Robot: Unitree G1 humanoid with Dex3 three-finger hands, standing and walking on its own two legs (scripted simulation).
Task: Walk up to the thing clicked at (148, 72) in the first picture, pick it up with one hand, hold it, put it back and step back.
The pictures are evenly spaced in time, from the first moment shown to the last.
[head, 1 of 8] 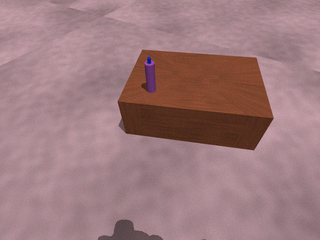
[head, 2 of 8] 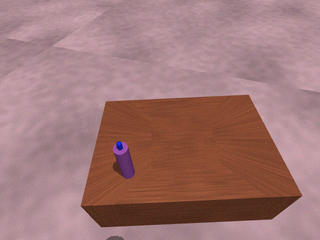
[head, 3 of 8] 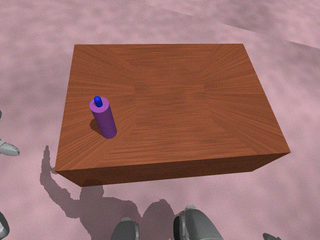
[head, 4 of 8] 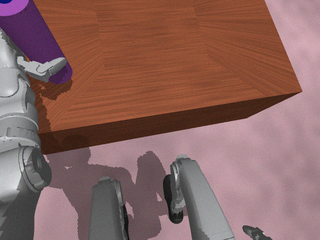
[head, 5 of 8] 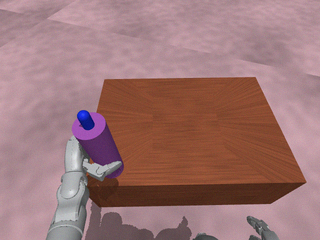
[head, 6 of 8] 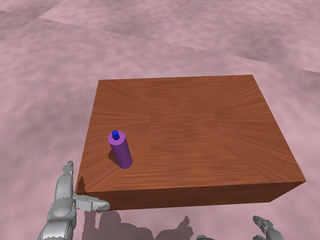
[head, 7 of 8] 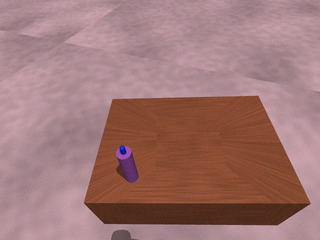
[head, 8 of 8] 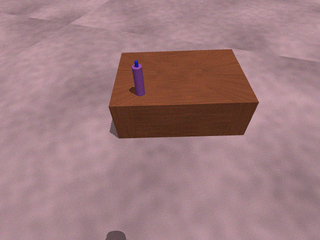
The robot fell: no
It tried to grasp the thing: yes
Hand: left
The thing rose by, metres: 0.33
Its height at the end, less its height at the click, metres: +0.00
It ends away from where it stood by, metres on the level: 0.02
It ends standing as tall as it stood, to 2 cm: yes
